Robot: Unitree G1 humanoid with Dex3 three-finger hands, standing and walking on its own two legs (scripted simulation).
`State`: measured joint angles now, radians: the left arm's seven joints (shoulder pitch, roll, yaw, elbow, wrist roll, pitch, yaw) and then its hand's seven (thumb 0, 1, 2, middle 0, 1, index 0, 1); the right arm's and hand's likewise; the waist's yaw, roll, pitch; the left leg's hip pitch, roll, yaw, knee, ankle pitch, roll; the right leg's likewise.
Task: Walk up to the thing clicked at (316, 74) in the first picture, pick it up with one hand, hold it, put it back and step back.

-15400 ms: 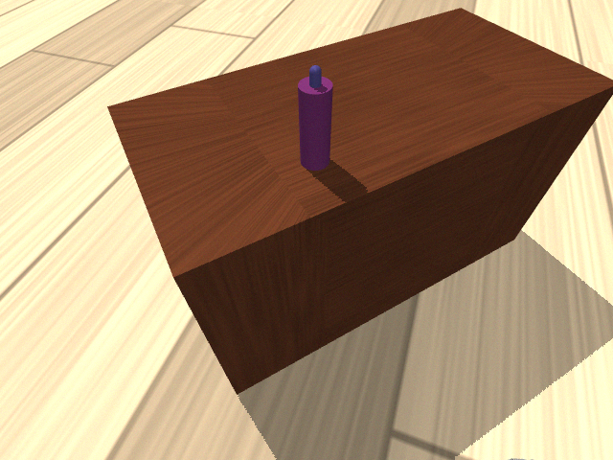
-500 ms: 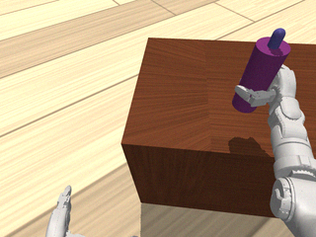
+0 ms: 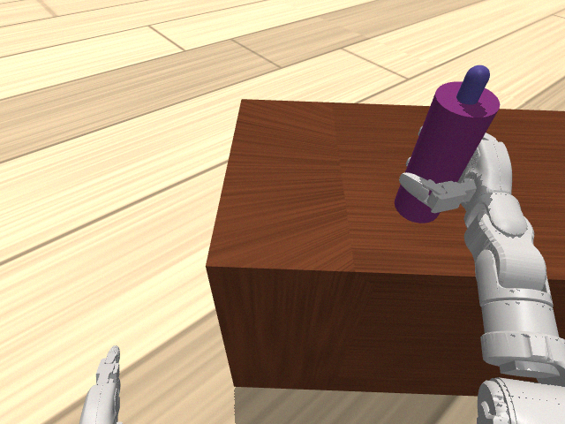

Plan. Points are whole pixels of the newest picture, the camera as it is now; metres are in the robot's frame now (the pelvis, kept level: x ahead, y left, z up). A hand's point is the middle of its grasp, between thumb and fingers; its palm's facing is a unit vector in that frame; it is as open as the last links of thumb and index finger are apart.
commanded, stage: lift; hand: right
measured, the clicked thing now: (442, 150) +0.38 -0.18 +0.22
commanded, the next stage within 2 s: hold in 0.46 s
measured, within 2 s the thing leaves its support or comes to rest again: neither
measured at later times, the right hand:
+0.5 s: hand (451, 164) +0.34 -0.18 +0.22, palm faces +0.14 +0.99 +0.00, open 9.6 cm
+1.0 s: hand (455, 156) +0.34 -0.18 +0.24, palm faces +0.13 +0.99 -0.01, open 9.6 cm
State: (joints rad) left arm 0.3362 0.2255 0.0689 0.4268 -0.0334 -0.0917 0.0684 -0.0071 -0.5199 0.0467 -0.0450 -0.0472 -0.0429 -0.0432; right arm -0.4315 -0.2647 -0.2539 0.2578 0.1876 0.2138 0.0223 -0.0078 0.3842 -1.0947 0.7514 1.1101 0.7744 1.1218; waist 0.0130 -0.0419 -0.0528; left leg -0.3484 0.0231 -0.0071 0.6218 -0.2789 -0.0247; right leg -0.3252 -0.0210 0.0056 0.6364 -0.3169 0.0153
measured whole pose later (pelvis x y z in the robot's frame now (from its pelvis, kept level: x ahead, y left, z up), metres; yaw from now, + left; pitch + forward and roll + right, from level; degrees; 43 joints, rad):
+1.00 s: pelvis +0.00 +0.00 +0.01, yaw -1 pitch -3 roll +0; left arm 0.25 0.23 0.08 0.59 -0.03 -0.18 0.06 -0.01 -0.53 0.05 -0.05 -0.05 -0.05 -0.05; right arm -0.37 -0.26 -0.27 -0.08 0.22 0.56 0.03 -0.01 0.39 -1.10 0.75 1.11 0.77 1.13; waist 0.00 -0.07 -0.06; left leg -0.24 0.03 0.01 0.54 -0.25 -0.03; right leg -0.23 -0.01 0.02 0.56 -0.28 0.01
